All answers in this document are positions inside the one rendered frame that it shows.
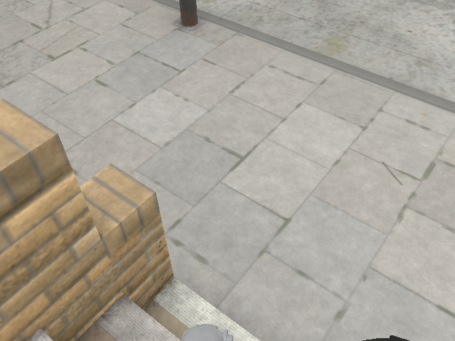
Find robot left thigh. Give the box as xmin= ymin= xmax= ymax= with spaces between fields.
xmin=181 ymin=325 xmax=233 ymax=341

